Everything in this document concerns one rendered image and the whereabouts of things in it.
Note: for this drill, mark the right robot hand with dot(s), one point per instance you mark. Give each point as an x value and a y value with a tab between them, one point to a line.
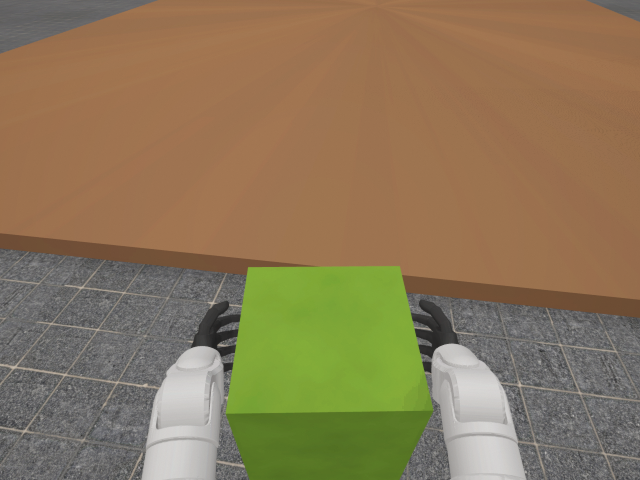
440	325

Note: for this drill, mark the robot left forearm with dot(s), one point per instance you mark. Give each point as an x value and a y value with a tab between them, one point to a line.
184	429

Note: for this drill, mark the left robot hand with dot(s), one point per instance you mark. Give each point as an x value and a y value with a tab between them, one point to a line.
207	336

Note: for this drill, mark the carton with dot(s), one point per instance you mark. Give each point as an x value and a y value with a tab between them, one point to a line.
327	381

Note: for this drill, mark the robot right forearm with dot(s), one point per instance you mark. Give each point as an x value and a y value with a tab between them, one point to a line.
477	424

